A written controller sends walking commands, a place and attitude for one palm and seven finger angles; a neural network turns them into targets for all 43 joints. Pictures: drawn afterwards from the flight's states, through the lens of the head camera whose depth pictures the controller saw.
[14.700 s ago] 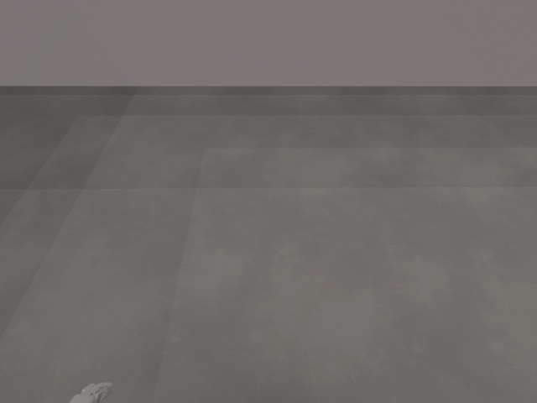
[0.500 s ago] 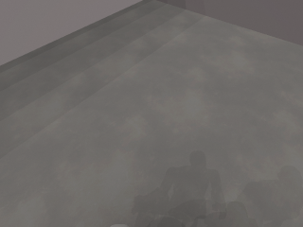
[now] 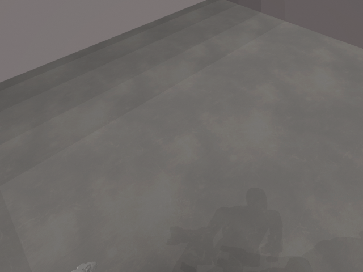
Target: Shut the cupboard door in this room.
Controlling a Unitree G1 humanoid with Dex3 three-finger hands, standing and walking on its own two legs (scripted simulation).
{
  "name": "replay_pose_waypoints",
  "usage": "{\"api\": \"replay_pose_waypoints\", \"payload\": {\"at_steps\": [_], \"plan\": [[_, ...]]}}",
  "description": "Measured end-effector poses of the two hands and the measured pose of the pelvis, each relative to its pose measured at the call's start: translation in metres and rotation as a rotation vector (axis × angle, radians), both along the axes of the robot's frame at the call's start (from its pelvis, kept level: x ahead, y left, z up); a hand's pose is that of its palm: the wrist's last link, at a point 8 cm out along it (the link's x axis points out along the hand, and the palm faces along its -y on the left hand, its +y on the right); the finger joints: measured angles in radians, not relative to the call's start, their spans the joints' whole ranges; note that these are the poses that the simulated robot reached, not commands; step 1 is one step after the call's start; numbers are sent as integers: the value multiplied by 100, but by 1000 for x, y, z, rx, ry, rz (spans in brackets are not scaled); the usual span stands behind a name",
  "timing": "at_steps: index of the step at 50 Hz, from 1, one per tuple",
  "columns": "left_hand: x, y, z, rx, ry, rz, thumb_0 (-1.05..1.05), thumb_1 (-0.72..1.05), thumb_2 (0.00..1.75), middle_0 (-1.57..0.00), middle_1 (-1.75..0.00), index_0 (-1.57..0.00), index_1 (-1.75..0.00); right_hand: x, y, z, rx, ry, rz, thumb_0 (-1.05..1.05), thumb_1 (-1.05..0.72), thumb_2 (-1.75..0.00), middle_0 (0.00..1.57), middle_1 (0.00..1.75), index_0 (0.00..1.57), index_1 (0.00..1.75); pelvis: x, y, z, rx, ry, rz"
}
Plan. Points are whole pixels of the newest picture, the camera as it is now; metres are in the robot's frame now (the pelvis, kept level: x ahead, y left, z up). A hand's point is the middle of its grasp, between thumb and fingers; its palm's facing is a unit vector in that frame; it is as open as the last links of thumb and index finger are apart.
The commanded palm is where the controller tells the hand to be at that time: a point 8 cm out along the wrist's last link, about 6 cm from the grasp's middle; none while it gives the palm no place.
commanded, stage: turn or walk to find it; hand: left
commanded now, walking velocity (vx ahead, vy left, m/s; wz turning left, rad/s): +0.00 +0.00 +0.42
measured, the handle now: out of the picture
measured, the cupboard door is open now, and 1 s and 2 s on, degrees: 82 82 82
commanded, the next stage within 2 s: none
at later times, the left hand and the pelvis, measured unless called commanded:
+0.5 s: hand out of the picture -0.05 +0.18 -0.16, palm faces +0.28 -0.92 -0.26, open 7.4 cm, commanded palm none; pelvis -0.03 -0.02 +0.00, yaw +14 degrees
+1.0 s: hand out of the picture -0.03 +0.19 -0.15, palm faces +0.42 -0.86 -0.29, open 7.4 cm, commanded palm none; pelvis -0.04 -0.04 -0.01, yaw +25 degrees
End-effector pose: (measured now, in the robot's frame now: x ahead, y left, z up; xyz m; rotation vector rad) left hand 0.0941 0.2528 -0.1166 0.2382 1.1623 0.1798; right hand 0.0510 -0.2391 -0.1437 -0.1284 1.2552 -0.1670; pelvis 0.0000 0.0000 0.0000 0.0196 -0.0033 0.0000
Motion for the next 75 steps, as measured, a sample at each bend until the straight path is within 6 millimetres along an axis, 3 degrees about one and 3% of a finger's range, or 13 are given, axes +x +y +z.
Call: {"api": "replay_pose_waypoints", "payload": {"at_steps": [5,11,16,22,30,34,41,48,52,59,64,69,75], "plan": [[-10,-28,10,18,-59,17,0,91,90,-20,-30,-20,-30,-16,-26,-15,18,63,16,1,-91,-90,21,30,20,30,-8,-20,-3,11,-13,61],[-50,-45,15,10,-15,96,0,90,90,-20,-30,-20,-30,-17,-47,-9,15,97,62,1,-91,-90,20,30,20,30,-13,-33,6,32,-22,121],[-85,-48,10,-2,27,173,0,91,90,-21,-30,-20,-30,-10,-52,-4,-5,124,121,1,-91,-90,20,30,20,30,-16,-37,7,30,-16,171],[-135,-39,-3,-24,98,263,0,91,90,-21,-30,-20,-30,19,-35,2,-33,99,219,1,-91,-90,20,30,20,30,-24,-31,5,21,-7,224],[-203,-8,-35,-66,187,393,0,91,90,-20,-30,-20,-30,73,21,13,-63,-75,363,1,-91,-90,20,30,20,30,-40,-4,-10,-5,-11,295],[-209,1,-29,-73,190,424,1,91,90,-20,-30,-20,-30,77,40,25,-63,-104,404,0,-91,-90,20,30,20,30,-43,1,-2,-20,-18,323],[-188,6,-13,-51,86,435,1,91,90,-20,-30,-20,-30,71,46,23,-33,-81,438,0,-90,-90,21,30,20,30,-47,-3,6,-23,-15,371],[-157,-13,-2,-2,-1,422,0,91,90,-20,-30,-20,-30,58,15,0,-2,-15,432,0,-90,-90,21,30,20,30,-44,-29,-1,-1,-3,420],[-155,-35,5,28,-42,431,0,91,90,-20,-30,-20,-30,56,-9,-15,6,33,436,0,-90,-90,21,30,20,30,-43,-46,-6,4,-14,472],[-186,-70,13,10,1,525,0,90,90,-20,-30,-20,-30,60,-30,-8,-9,94,493,1,-91,-90,20,30,20,30,-40,-61,5,28,-11,543],[-214,-87,6,-20,39,595,0,91,90,-21,-30,-20,-30,66,-30,-2,-37,120,549,1,-91,-90,20,30,20,30,-41,-64,7,27,-3,591],[-254,-94,-5,-52,89,670,0,91,90,-21,-30,-20,-30,83,-5,3,-57,95,634,1,-91,-90,20,30,20,30,-50,-59,4,17,1,638],[-313,-91,-33,-102,149,768,0,91,90,-21,-30,-20,-30,107,52,9,-62,-43,743,1,-91,-90,20,30,20,30,-69,-42,-10,-19,-4,695]]}}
